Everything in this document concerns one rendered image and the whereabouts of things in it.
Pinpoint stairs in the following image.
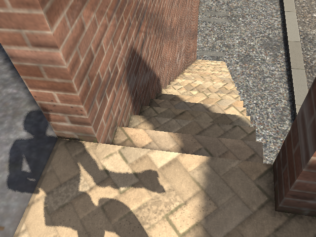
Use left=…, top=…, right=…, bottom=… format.
left=113, top=59, right=264, bottom=163

